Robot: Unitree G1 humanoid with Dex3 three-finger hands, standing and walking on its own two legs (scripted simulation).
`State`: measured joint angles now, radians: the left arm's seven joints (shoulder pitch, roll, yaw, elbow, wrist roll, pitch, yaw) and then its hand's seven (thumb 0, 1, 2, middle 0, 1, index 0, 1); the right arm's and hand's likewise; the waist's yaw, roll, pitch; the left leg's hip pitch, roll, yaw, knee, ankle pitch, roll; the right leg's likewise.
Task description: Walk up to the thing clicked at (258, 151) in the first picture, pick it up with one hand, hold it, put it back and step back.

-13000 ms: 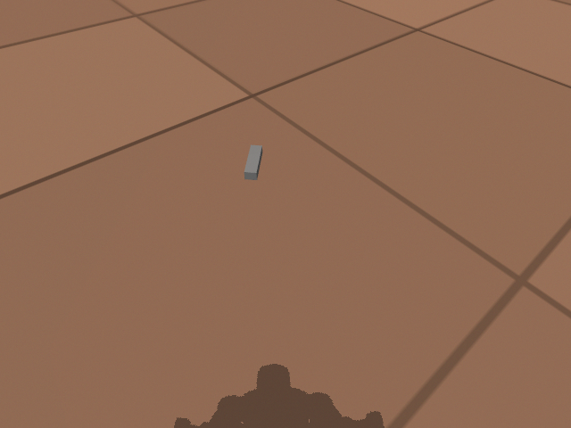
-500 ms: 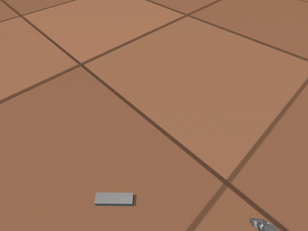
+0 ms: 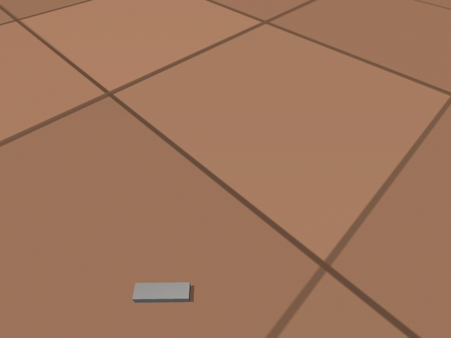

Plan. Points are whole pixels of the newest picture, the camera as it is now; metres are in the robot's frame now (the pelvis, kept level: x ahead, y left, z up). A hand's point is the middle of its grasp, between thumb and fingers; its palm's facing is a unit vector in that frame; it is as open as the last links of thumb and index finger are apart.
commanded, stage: walk up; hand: left
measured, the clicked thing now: (162, 292) +0.43 +0.26 -0.76
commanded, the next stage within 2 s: stand in 0.10 s
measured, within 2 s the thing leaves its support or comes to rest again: neither
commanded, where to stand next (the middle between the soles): +0.04 +0.02 m, yaw -1 degrees
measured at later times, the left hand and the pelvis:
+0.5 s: hand out of the picture +0.08 +0.23 -0.16, palm faces -0.03 -0.94 -0.34, open 7.3 cm; pelvis +0.02 -0.02 +0.00, yaw +0 degrees
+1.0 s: hand out of the picture +0.11 +0.22 -0.15, palm faces -0.03 -0.94 -0.35, open 7.3 cm; pelvis +0.03 -0.03 +0.00, yaw +0 degrees
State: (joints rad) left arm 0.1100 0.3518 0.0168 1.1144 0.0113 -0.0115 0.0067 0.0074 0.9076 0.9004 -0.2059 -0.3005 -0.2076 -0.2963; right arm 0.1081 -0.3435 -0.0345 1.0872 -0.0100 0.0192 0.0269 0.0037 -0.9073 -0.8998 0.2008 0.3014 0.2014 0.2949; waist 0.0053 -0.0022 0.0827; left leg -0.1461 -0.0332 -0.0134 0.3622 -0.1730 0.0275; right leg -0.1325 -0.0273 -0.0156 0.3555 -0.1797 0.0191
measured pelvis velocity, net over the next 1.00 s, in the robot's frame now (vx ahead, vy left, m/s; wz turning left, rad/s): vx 0.03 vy -0.03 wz -0.01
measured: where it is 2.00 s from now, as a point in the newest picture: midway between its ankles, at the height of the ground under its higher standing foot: outside the picture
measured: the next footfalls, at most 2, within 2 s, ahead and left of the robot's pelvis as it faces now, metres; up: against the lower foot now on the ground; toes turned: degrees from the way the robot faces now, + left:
none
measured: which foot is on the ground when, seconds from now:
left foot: down 0.00-1.00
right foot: down 0.00-1.00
